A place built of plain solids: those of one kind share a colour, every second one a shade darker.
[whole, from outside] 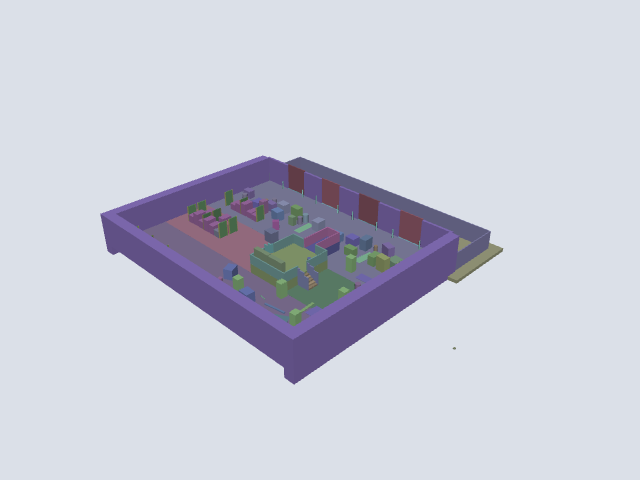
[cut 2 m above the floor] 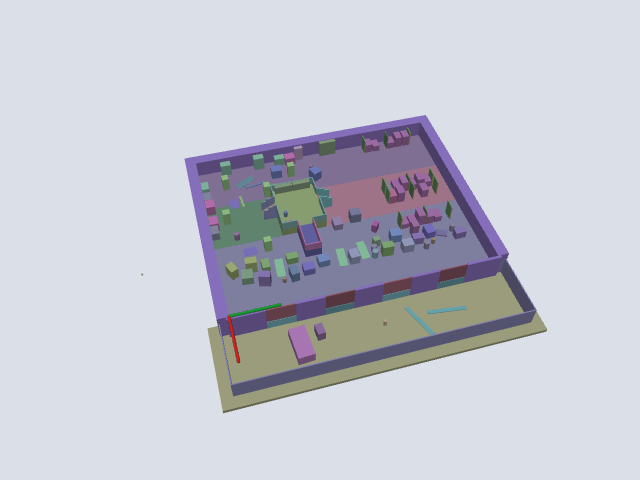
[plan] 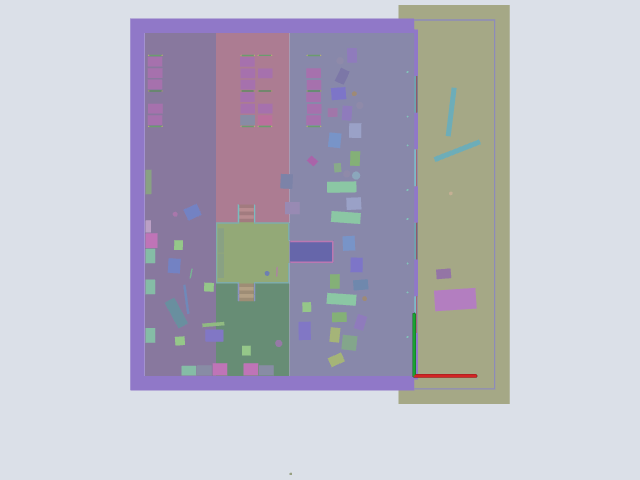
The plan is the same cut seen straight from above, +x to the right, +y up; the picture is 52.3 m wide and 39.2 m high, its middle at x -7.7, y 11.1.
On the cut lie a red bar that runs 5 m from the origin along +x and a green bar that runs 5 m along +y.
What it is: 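A raised packing floor, 1.05 m over the hall's; 6 risers of 0.175 m up at this end, along it, and as many down at the other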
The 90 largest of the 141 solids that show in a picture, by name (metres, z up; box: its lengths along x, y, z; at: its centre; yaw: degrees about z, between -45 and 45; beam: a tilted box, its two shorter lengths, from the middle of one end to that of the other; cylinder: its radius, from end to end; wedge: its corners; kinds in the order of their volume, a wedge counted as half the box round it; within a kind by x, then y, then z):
{
 "floor_hall0a_concrete_1": {"box": [10.2, 28.0, 1.5], "at": [-5.1, 14.0, -0.75]},
 "wall_plaster_1": {"box": [1.2, 30.4, 3.6], "at": [-22.6, 14.0, 1.4]},
 "wall_plaster_2": {"box": [23.2, 1.2, 4.7], "at": [-11.6, -0.6, 0.85]},
 "wall_plaster_3": {"box": [23.2, 1.2, 4.7], "at": [-11.6, 28.6, 0.85]},
 "wall_plaster_4": {"box": [0.3, 3.8, 4.7], "at": [0.15, 1.6, 0.85]},
 "wall_plaster_5": {"box": [0.3, 3.0, 4.7], "at": [0.15, 8.0, 0.85]},
 "wall_plaster_6": {"box": [0.3, 3.0, 4.7], "at": [0.15, 14.0, 0.85]},
 "wall_plaster_7": {"box": [0.3, 3.0, 4.7], "at": [0.15, 20.0, 0.85]},
 "wall_plaster_8": {"box": [0.3, 3.8, 4.7], "at": [0.15, 26.4, 0.85]},
 "yard_yard_concrete_1": {"box": [9.1, 32.6, 0.4], "at": [3.25, 14.0, -1.3]},
 "floor_hall2a_concrete_1": {"box": [5.8, 28.0, 0.4], "at": [-19.1, 14.0, -0.2]},
 "floor_isle_floorboards_1": {"box": [6.0, 5.0, 1.45], "at": [-13.2, 10.05, 0.33]},
 "floor_hall1b_concrete_1": {"box": [6.0, 15.45, 0.4], "at": [-13.2, 20.27, -0.2]},
 "load_cartons_1": {"box": [1.2, 0.8, 1.17], "at": [-21.18, 20.89, 0.59]},
 "load_cartons_2": {"box": [1.2, 0.8, 0.87], "at": [-21.17, 23.81, 0.43]},
 "load_cartons_3": {"box": [1.2, 0.8, 1.43], "at": [-21.17, 25.67, 0.71]},
 "load_cartons_4": {"box": [1.2, 0.8, 1.43], "at": [-21.16, 24.73, 0.71]},
 "load_cartons_5": {"box": [1.2, 0.8, 0.81], "at": [-21.14, 21.84, 0.4]},
 "load_cartons_6": {"box": [1.2, 0.8, 0.9], "at": [-13.63, 25.66, 0.45]},
 "load_cartons_7": {"box": [1.2, 0.8, 1.44], "at": [-13.62, 22.77, 0.72]},
 "load_cartons_8": {"box": [1.2, 0.8, 1.09], "at": [-13.6, 21.83, 0.54]},
 "load_cartons_9": {"box": [1.2, 0.8, 0.89], "at": [-13.59, 23.79, 0.44]},
 "load_cartons_10": {"box": [1.2, 0.8, 1.49], "at": [-13.59, 24.71, 0.74]},
 "load_cartons_11": {"box": [1.2, 0.8, 1.47], "at": [-12.17, 21.82, 0.73]},
 "load_cartons_12": {"box": [1.2, 0.8, 1.13], "at": [-12.17, 24.72, 0.56]},
 "load_cartons_13": {"box": [1.2, 0.8, 0.81], "at": [-8.23, 24.73, 0.4]},
 "load_cartons_14": {"box": [1.2, 0.8, 0.74], "at": [-8.22, 20.89, 0.37]},
 "load_cartons_15": {"box": [1.2, 0.8, 1.51], "at": [-8.22, 22.77, 0.76]},
 "load_cartons_16": {"box": [1.2, 0.8, 1.17], "at": [-8.19, 23.78, 0.58]},
 "load_cartons_17": {"box": [1.2, 0.8, 0.77], "at": [-8.17, 21.81, 0.39]},
 "floor_hall1a_concrete_1": {"box": [6.0, 7.55, 0.4], "at": [-13.2, 3.77, -0.2]},
 "fence_metal_1": {"box": [6.74, 0.12, 2.6], "at": [3.25, -1.06, -0.2]},
 "fence_metal_2": {"box": [6.74, 0.12, 2.6], "at": [3.25, 29.06, -0.2]},
 "fence_metal_3": {"box": [0.12, 30.24, 2.6], "at": [6.56, 14.0, -0.2]},
 "floor_gangwayisle_metal_1": {"box": [3.6, 1.8, 1.1], "at": [-8.4, 10.13, 0.5]},
 "skip_yard_1": {"box": [3.4, 1.7, 1.22], "at": [3.35, 6.23, -0.49], "yaw": 3.8},
 "shelf_1": {"box": [0.5, 2.0, 1.98], "at": [-21.71, 15.83, 0.99]},
 "shelf_2": {"box": [0.5, 2.0, 1.94], "at": [-15.79, 9.0, 2.02]},
 "shelf_3": {"box": [0.5, 2.0, 1.97], "at": [-15.79, 11.06, 2.03]},
 "pallets_1": {"box": [0.8, 1.2, 1.52], "at": [-21.56, 3.31, 0.76]},
 "pallets_2": {"box": [0.8, 1.2, 1.68], "at": [-21.56, 7.27, 0.84]},
 "pallets_3": {"box": [0.8, 1.2, 1.05], "at": [-21.56, 9.79, 0.52]},
 "pallets_4": {"box": [1.2, 0.8, 1.64], "at": [-18.41, 0.44, 0.82]},
 "floor_sill_concrete_1": {"box": [0.3, 3.0, 1.5], "at": [0.15, 5.0, -0.75]},
 "floor_sill_concrete_2": {"box": [0.3, 3.0, 1.5], "at": [0.15, 11.0, -0.75]},
 "floor_sill_concrete_3": {"box": [0.3, 3.0, 1.5], "at": [0.15, 17.0, -0.75]},
 "floor_sill_concrete_4": {"box": [0.3, 3.0, 1.5], "at": [0.15, 23.0, -0.75]},
 "cage_round_1": {"box": [0.72, 0.8, 1.72], "at": [-19.25, 10.68, 0.86], "yaw": -1.6},
 "cage_round_2": {"box": [0.8, 0.72, 1.67], "at": [-19.14, 2.86, 0.83], "yaw": 3.7},
 "cage_round_3": {"box": [0.8, 0.72, 1.67], "at": [-16.77, 7.25, 0.83], "yaw": -2.3},
 "cage_round_4": {"box": [0.72, 0.8, 1.73], "at": [-13.71, 2.06, 0.87], "yaw": -0.3},
 "cage_round_5": {"box": [0.72, 0.8, 1.65], "at": [-8.78, 5.62, 0.83], "yaw": 2.3},
 "shutter_metal_1": {"box": [0.12, 3.0, 3.3], "at": [0.2, 5.0, 1.65]},
 "shutter_metal_2": {"box": [0.12, 3.0, 3.3], "at": [0.2, 11.0, 1.65]},
 "shutter_metal_3": {"box": [0.12, 3.0, 3.3], "at": [0.2, 17.0, 1.65]},
 "shutter_metal_4": {"box": [0.12, 3.0, 3.3], "at": [0.2, 23.0, 1.65]},
 "load_crate_1": {"box": [1.0, 1.2, 0.99], "at": [-21.46, 11.05, 0.5]},
 "load_crate_2": {"box": [1.2, 1.0, 1.27], "at": [-15.87, 0.54, 0.64]},
 "load_crate_3": {"box": [1.2, 1.0, 1.2], "at": [-13.35, 0.54, 0.6]},
 "load_bales_hall_1": {"box": [0.8, 1.2, 1.0], "at": [-5.49, 21.46, 0.5], "yaw": -4.3},
 "load_bales_hall_2": {"box": [0.8, 1.2, 0.96], "at": [-5.08, 26.18, 0.48], "yaw": 1.5},
 "load_bales_hall_3": {"box": [0.8, 1.2, 1.63], "at": [-4.39, 4.37, 0.81], "yaw": -17.3},
 "pallets_hall_1": {"box": [0.8, 1.2, 0.93], "at": [-6.49, 7.71, 0.46], "yaw": 0.1},
 "pallets_hall_2": {"box": [1.2, 0.8, 1.1], "at": [-6.12, 4.8, 0.55], "yaw": 1.2},
 "pallets_hall_3": {"box": [0.8, 1.2, 1.48], "at": [-4.83, 17.75, 0.74], "yaw": -1.8},
 "load_sacks_1": {"box": [1.22, 0.84, 1.23], "at": [-17.14, 0.46, 0.62]},
 "load_sacks_2": {"box": [1.22, 0.84, 0.78], "at": [-13.61, 20.89, 0.39]},
 "load_sacks_3": {"box": [1.22, 0.84, 1.05], "at": [-12.08, 0.46, 0.53]},
 "load_cartons_hall_1": {"box": [0.8, 1.2, 1.61], "at": [-6.48, 3.35, 0.81], "yaw": -5.4},
 "load_cartons_hall_2": {"box": [1.2, 0.8, 1.32], "at": [-6.36, 1.31, 0.66], "yaw": 23.7},
 "ibc_hall_1": {"box": [1.2, 1.0, 1.16], "at": [-4.93, 14.07, 0.58], "yaw": 2.4},
 "ibc_hall_2": {"box": [1.0, 1.2, 1.16], "at": [-4.83, 20.04, 0.58], "yaw": -1.0},
 "ibc_round_1": {"box": [1.0, 1.2, 1.16], "at": [-19.6, 8.99, 0.58], "yaw": -3.5},
 "ibc_round_2": {"box": [1.2, 1.0, 1.16], "at": [-18.11, 13.37, 0.58], "yaw": 24.1},
 "load_crate_hall_1": {"box": [1.0, 1.2, 1.15], "at": [-6.5, 19.24, 0.57], "yaw": -5.9},
 "load_crate_hall_2": {"box": [1.0, 1.2, 0.95], "at": [-5.34, 10.83, 0.48], "yaw": 2.4},
 "stillage_hall_1": {"box": [1.2, 1.0, 0.95], "at": [-6.18, 23.05, 0.47], "yaw": 4.6},
 "stillage_hall_2": {"box": [1.0, 1.2, 0.93], "at": [-4.71, 9.06, 0.46], "yaw": -1.2},
 "load_crate_round_1": {"box": [1.0, 1.2, 1.27], "at": [-10.43, 15.88, 0.63], "yaw": -2.7},
 "load_drums_hall_1": {"box": [1.2, 1.2, 1.05], "at": [-5.3, 2.71, 0.52], "yaw": -6.2},
 "load_sacks_hall_1": {"box": [1.22, 0.84, 1.31], "at": [-4.37, 7.44, 0.65], "yaw": 4.7},
 "stair_islew_metal_1": {"box": [1.2, 1.16, 0.4], "at": [-13.7, 6.97, 0.15]},
 "stair_islew_metal_2": {"box": [1.2, 0.87, 0.57], "at": [-13.7, 7.12, 0.24]},
 "pallets_yard_1": {"box": [1.2, 0.8, 1.17], "at": [2.4, 8.34, -0.52], "yaw": 4.6},
 "load_bales_1": {"box": [1.2, 0.8, 1.14], "at": [-12.19, 20.88, 0.57]},
 "stillage_round_1": {"box": [1.2, 1.0, 0.87], "at": [-9.96, 13.7, 0.43], "yaw": -0.6},
 "cage_hall_1": {"box": [0.8, 0.72, 1.66], "at": [-6.67, 21.51, 0.83], "yaw": 1.2},
 "cabinet_1": {"box": [0.45, 1.0, 1.84], "at": [-21.73, 12.21, 0.92]},
 "rail_isle_1": {"box": [0.12, 4.76, 1.1], "at": [-16.14, 10.05, 1.6]},
 "stair_islee_metal_1": {"box": [1.2, 0.87, 0.57], "at": [-13.7, 12.98, 0.24]}
}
